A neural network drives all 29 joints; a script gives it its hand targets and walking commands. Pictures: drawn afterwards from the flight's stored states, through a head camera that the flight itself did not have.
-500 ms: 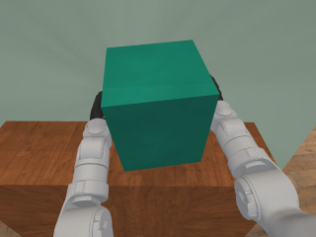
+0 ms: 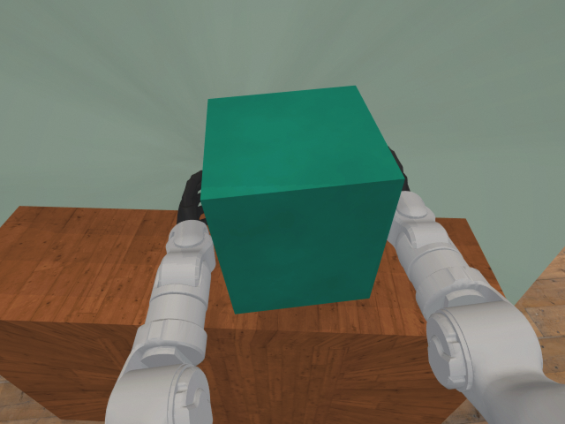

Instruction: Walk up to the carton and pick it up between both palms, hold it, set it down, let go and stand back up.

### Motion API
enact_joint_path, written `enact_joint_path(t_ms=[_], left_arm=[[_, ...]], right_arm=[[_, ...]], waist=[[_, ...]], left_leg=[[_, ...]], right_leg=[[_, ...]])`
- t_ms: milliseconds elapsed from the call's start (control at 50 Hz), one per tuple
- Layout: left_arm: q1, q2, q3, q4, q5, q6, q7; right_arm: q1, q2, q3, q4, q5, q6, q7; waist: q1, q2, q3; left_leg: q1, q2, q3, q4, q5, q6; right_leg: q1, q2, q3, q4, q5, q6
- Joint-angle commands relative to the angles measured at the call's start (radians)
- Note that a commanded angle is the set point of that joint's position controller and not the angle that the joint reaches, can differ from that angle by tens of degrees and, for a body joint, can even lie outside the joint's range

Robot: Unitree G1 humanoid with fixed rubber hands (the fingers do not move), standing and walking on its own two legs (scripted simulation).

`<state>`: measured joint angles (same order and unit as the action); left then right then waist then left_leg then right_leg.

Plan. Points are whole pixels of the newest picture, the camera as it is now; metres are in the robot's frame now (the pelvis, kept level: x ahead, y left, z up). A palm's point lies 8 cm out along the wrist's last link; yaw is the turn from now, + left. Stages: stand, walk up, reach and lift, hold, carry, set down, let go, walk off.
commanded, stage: set down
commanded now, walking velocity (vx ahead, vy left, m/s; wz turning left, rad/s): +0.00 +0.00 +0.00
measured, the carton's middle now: (293, 204) +0.40 +0.00 +0.14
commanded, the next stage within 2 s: none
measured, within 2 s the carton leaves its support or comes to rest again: rests again in 1.74 s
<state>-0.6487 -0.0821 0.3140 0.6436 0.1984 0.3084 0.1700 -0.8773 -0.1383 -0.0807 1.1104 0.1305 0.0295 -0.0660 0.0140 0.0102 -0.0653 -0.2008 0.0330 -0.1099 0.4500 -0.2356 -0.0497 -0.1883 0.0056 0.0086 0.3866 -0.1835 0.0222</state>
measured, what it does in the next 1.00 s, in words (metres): stands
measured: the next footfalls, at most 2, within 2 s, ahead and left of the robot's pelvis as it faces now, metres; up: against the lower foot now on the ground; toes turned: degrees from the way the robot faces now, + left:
none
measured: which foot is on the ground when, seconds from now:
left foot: down 0.00-1.00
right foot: down 0.00-1.00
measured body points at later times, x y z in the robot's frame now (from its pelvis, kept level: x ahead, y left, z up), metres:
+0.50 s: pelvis +0.02 -0.01 +0.00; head +0.01 -0.01 +0.45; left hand +0.40 +0.16 +0.10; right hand +0.45 -0.14 +0.12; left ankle +0.01 +0.15 -0.74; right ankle +0.02 -0.13 -0.74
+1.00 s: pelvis +0.01 -0.02 +0.00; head +0.04 -0.03 +0.45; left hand +0.40 +0.15 +0.07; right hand +0.47 -0.15 +0.09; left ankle +0.01 +0.15 -0.74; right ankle +0.02 -0.13 -0.74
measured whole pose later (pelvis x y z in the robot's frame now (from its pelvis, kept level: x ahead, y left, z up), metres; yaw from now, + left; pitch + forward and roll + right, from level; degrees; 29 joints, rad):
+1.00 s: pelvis +0.01 -0.02 +0.00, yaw -1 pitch +8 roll -2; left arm -0.67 -0.13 0.40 0.78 0.20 0.10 0.20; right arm -0.93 -0.15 -0.23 1.26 -0.01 -0.12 0.02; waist 0.10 0.04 -0.11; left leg -0.36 0.07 -0.11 0.44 -0.23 -0.08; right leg -0.35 0.04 0.01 0.38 -0.17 0.00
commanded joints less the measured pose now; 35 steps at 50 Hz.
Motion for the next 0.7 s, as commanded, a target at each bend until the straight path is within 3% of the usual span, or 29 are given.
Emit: enact_joint_path(t_ms=[0, 40, 80, 100, 160, 180, 200, 220, 240, 280, 300, 320, 360, 380, 400, 420, 440, 480, 500, 520, 540, 580, 600, 620, 640, 660, 680], left_arm=[[-1.004, -0.642, -0.368, -0.246, -0.069, -0.155, -0.068], [-0.997, -0.627, -0.335, -0.235, -0.045, -0.152, -0.065], [-0.969, -0.642, -0.367, -0.247, -0.062, -0.164, -0.059], [-0.958, -0.669, -0.395, -0.249, -0.069, -0.168, -0.053], [-0.922, -0.626, -0.347, -0.232, -0.045, -0.159, -0.054], [-0.891, -0.627, -0.355, -0.251, -0.041, -0.157, -0.050], [-0.874, -0.649, -0.362, -0.242, -0.047, -0.153, -0.054], [-0.888, -0.648, -0.360, -0.266, -0.043, -0.161, -0.051], [-0.907, -0.652, -0.368, -0.271, -0.049, -0.160, -0.047], [-0.887, -0.651, -0.378, -0.273, -0.045, -0.176, -0.045], [-0.895, -0.643, -0.381, -0.284, -0.051, -0.182, -0.040], [-0.906, -0.645, -0.378, -0.268, -0.052, -0.189, -0.037], [-0.885, -0.648, -0.356, -0.242, -0.057, -0.197, -0.037], [-0.933, -0.638, -0.359, -0.274, -0.047, -0.210, -0.029], [-0.894, -0.646, -0.370, -0.295, -0.038, -0.208, -0.026], [-0.826, -0.634, -0.354, -0.238, -0.020, -0.205, -0.033], [-0.871, -0.640, -0.355, -0.260, -0.037, -0.209, -0.029], [-0.842, -0.605, -0.308, -0.200, -0.027, -0.208, -0.037], [-0.859, -0.614, -0.312, -0.207, -0.020, -0.207, -0.034], [-0.879, -0.614, -0.315, -0.236, -0.023, -0.225, -0.028], [-0.883, -0.639, -0.341, -0.226, -0.038, -0.240, -0.029], [-0.882, -0.620, -0.321, -0.206, -0.047, -0.258, -0.030], [-0.872, -0.583, -0.287, -0.180, -0.019, -0.256, -0.033], [-0.884, -0.586, -0.303, -0.213, -0.036, -0.269, -0.030], [-0.915, -0.580, -0.268, -0.179, -0.031, -0.282, -0.030], [-0.928, -0.579, -0.268, -0.182, -0.021, -0.274, -0.023], [-0.908, -0.564, -0.246, -0.156, -0.019, -0.279, -0.024]], right_arm=[[-0.828, 0.627, 0.170, -0.330, -0.014, -0.088, 0.203], [-0.779, 0.610, 0.130, -0.258, -0.037, -0.082, 0.212], [-0.775, 0.584, 0.135, -0.269, -0.045, -0.099, 0.212], [-0.839, 0.578, 0.167, -0.345, -0.014, -0.115, 0.209], [-0.772, 0.576, 0.164, -0.277, -0.020, -0.097, 0.203], [-0.737, 0.549, 0.136, -0.239, -0.034, -0.096, 0.205], [-0.725, 0.543, 0.149, -0.251, -0.018, -0.095, 0.210], [-0.681, 0.525, 0.134, -0.191, -0.034, -0.095, 0.209], [-0.767, 0.520, 0.140, -0.268, -0.031, -0.116, 0.212], [-0.746, 0.524, 0.154, -0.263, -0.020, -0.127, 0.213], [-0.784, 0.529, 0.172, -0.282, -0.011, -0.136, 0.215], [-0.762, 0.523, 0.146, -0.269, -0.034, -0.137, 0.214], [-0.805, 0.545, 0.165, -0.291, -0.028, -0.139, 0.218], [-0.769, 0.519, 0.142, -0.232, -0.036, -0.144, 0.228], [-0.722, 0.512, 0.141, -0.200, -0.036, -0.149, 0.225], [-0.760, 0.524, 0.156, -0.243, -0.030, -0.158, 0.222], [-0.735, 0.523, 0.153, -0.218, -0.036, -0.150, 0.222], [-0.728, 0.507, 0.142, -0.195, -0.053, -0.145, 0.224], [-0.738, 0.490, 0.112, -0.191, -0.061, -0.153, 0.232], [-0.750, 0.499, 0.113, -0.193, -0.056, -0.169, 0.235], [-0.787, 0.501, 0.123, -0.240, -0.066, -0.188, 0.231], [-0.752, 0.514, 0.130, -0.227, -0.082, -0.191, 0.221], [-0.739, 0.502, 0.099, -0.195, -0.103, -0.186, 0.219], [-0.786, 0.513, 0.122, -0.222, -0.089, -0.201, 0.218], [-0.780, 0.488, 0.103, -0.198, -0.101, -0.198, 0.225], [-0.777, 0.480, 0.074, -0.158, -0.107, -0.195, 0.229], [-0.790, 0.475, 0.082, -0.174, -0.119, -0.197, 0.229]], waist=[[0.134, 0.020, -0.661], [0.143, 0.023, -0.604], [0.135, 0.049, -0.664], [0.134, 0.070, -0.718], [0.151, 0.046, -0.664], [0.120, 0.063, -0.656], [0.116, 0.062, -0.639], [0.113, 0.083, -0.665], [0.127, 0.071, -0.677], [0.132, 0.102, -0.690], [0.147, 0.074, -0.740], [0.133, 0.081, -0.728], [0.166, 0.036, -0.740], [0.158, 0.088, -0.738], [0.142, 0.087, -0.749], [0.180, 0.079, -0.715], [0.163, 0.070, -0.735], [0.188, 0.036, -0.667], [0.168, 0.075, -0.673], [0.188, 0.069, -0.730], [0.167, 0.055, -0.759], [0.167, 0.013, -0.736], [0.165, 0.016, -0.745], [0.179, 0.012, -0.745], [0.185, -0.010, -0.711], [0.194, 0.022, -0.737], [0.207, -0.003, -0.747]], left_leg=[[0.176, -0.025, 0.153, -0.087, 0.367, -0.044], [0.152, -0.027, 0.166, -0.093, 0.339, -0.048], [0.212, -0.022, 0.154, -0.060, 0.500, -0.069], [0.257, -0.015, 0.144, -0.039, 0.571, -0.084], [0.235, -0.020, 0.154, -0.039, 0.600, -0.078], [0.273, -0.012, 0.142, -0.031, 0.622, -0.087], [0.299, -0.003, 0.140, -0.021, 0.650, -0.088], [0.333, 0.003, 0.138, -0.015, 0.684, -0.100], [0.340, 0.002, 0.131, -0.004, 0.708, -0.100], [0.367, 0.009, 0.127, 0.021, 0.818, -0.119], [0.335, 0.000, 0.135, 0.014, 0.755, -0.107], [0.317, 0.001, 0.139, -0.001, 0.718, -0.101], [0.285, 0.000, 0.142, 0.000, 0.725, -0.096], [0.301, 0.005, 0.149, 0.004, 0.728, -0.105], [0.332, 0.011, 0.141, 0.008, 0.772, -0.107], [0.301, 0.006, 0.153, 0.011, 0.774, -0.102], [0.341, 0.014, 0.150, 0.019, 0.809, -0.109], [0.274, 0.008, 0.163, -0.004, 0.745, -0.093], [0.272, 0.005, 0.160, -0.009, 0.702, -0.100], [0.272, 0.008, 0.166, -0.001, 0.725, -0.101], [0.248, 0.002, 0.164, -0.002, 0.697, -0.092], [0.255, 0.000, 0.166, 0.008, 0.769, -0.090], [0.220, -0.003, 0.180, -0.010, 0.699, -0.080], [0.225, -0.001, 0.173, 0.002, 0.745, -0.084], [0.177, -0.002, 0.177, -0.019, 0.658, -0.071], [0.177, 0.002, 0.185, -0.031, 0.625, -0.073], [0.176, 0.006, 0.189, -0.037, 0.609, -0.066]], right_leg=[[0.086, 0.079, -0.082, -0.085, 0.119, -0.025], [0.089, 0.080, -0.082, -0.083, 0.088, -0.032], [0.061, 0.090, -0.093, -0.071, 0.171, -0.038], [0.036, 0.098, -0.095, -0.076, 0.194, -0.043], [0.078, 0.095, -0.090, -0.084, 0.231, -0.038], [0.041, 0.099, -0.098, -0.089, 0.203, -0.047], [0.045, 0.096, -0.089, -0.091, 0.219, -0.056], [0.006, 0.101, -0.101, -0.086, 0.209, -0.058], [0.000, 0.100, -0.100, -0.096, 0.213, -0.054], [-0.024, 0.109, -0.099, -0.090, 0.255, -0.062], [-0.003, 0.109, -0.103, -0.097, 0.234, -0.062], [0.006, 0.102, -0.099, -0.095, 0.244, -0.060], [0.014, 0.099, -0.096, -0.089, 0.230, -0.054], [-0.029, 0.099, -0.096, -0.079, 0.220, -0.061], [-0.016, 0.100, -0.097, -0.085, 0.239, -0.065], [-0.003, 0.095, -0.089, -0.087, 0.256, -0.058], [-0.021, 0.103, -0.094, -0.079, 0.256, -0.061], [0.001, 0.098, -0.087, -0.086, 0.246, -0.061], [-0.013, 0.096, -0.097, -0.084, 0.217, -0.068], [-0.017, 0.092, -0.091, -0.078, 0.232, -0.064], [-0.025, 0.094, -0.095, -0.076, 0.245, -0.060], [-0.007, 0.098, -0.096, -0.063, 0.312, -0.047], [0.023, 0.084, -0.088, -0.071, 0.313, -0.043], [0.010, 0.094, -0.090, -0.057, 0.326, -0.039], [0.025, 0.090, -0.088, -0.058, 0.274, -0.045], [0.015, 0.083, -0.087, -0.061, 0.244, -0.050], [0.016, 0.085, -0.090, -0.056, 0.244, -0.049]])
